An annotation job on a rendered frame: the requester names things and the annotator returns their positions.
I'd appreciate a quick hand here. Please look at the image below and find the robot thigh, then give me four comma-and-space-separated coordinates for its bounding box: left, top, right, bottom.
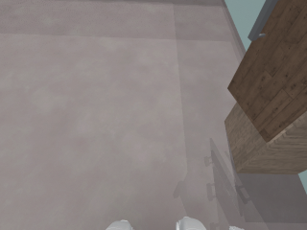
175, 218, 206, 230
106, 220, 134, 230

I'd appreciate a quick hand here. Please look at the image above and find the cupboard door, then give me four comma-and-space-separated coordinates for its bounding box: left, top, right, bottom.
227, 0, 307, 143

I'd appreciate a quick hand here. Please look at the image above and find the robot right thigh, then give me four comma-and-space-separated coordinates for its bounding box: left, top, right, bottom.
175, 218, 206, 230

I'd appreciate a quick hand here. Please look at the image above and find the handle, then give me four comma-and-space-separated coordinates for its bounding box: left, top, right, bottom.
248, 0, 280, 41

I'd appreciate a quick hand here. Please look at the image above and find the robot left thigh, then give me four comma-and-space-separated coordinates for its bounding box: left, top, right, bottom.
106, 220, 134, 230

